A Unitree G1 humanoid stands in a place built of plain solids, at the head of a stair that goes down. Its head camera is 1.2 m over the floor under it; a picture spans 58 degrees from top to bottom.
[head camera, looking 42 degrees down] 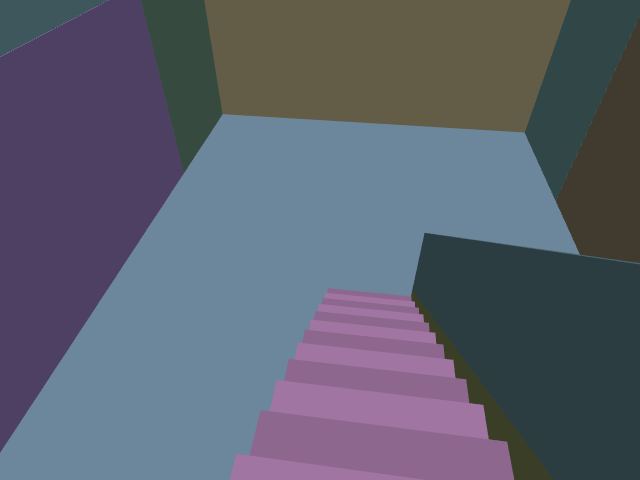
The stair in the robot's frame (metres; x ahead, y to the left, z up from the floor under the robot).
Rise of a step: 0.20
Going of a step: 0.25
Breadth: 0.93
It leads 7 degrees to the right of straight ahead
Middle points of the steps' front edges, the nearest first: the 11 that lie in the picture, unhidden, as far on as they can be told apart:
0.75 -0.23 -0.40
0.99 -0.26 -0.61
1.23 -0.29 -0.81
1.47 -0.32 -1.01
1.72 -0.36 -1.22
1.96 -0.39 -1.42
2.20 -0.42 -1.62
2.45 -0.45 -1.83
2.69 -0.48 -2.03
2.93 -0.51 -2.23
3.18 -0.55 -2.44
